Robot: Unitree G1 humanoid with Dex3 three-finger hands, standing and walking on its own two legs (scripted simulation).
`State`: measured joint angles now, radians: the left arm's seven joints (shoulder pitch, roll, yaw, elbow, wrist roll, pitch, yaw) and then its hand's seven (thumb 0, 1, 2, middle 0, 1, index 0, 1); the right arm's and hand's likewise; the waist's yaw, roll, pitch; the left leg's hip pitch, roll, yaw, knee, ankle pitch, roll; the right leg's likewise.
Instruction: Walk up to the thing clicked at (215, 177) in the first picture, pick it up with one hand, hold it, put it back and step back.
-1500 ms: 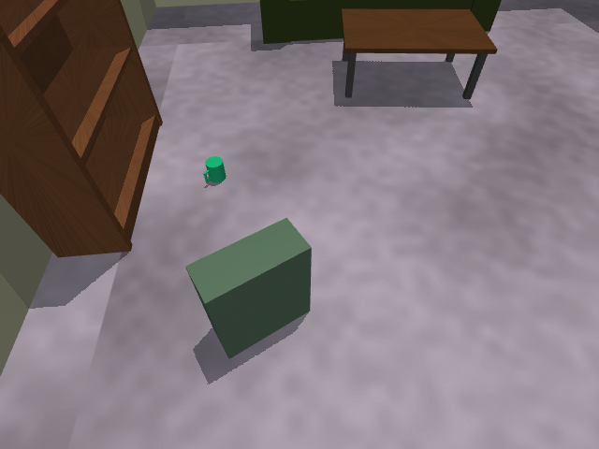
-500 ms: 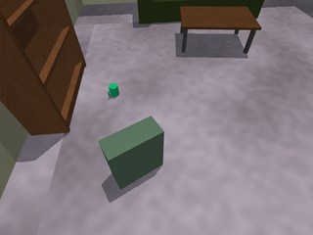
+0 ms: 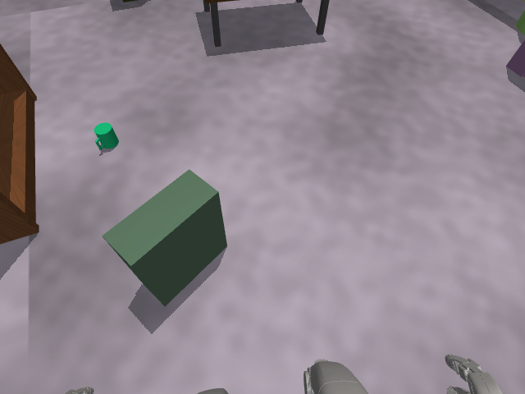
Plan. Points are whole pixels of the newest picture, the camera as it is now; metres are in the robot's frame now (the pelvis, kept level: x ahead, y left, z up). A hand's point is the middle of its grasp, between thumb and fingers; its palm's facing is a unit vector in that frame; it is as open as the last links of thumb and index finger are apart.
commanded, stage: walk up
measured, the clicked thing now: (104, 138) +1.26 +0.82 -0.72
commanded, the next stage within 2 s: stand in 1.74 s
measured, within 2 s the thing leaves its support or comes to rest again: neither
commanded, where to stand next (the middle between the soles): +0.06 -0.01 m, yaw -29 degrees
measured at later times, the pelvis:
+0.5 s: pelvis +0.00 +0.01 -0.03, yaw -16 degrees
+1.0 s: pelvis -0.01 +0.01 -0.02, yaw -27 degrees
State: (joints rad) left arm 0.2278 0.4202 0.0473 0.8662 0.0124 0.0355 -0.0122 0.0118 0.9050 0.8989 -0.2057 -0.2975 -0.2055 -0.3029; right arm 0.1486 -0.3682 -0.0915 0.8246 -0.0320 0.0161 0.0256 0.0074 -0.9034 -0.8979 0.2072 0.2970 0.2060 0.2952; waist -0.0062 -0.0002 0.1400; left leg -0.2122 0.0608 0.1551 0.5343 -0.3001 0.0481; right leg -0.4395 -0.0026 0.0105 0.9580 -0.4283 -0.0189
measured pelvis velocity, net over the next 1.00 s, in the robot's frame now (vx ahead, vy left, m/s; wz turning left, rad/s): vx -0.01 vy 0.01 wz -0.47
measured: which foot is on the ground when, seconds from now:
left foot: down 0.00-0.18, up 0.20-0.50, down 0.52-1.00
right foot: up 0.00-0.14, down 0.16-0.54, up 0.56-0.86, down 0.88-1.00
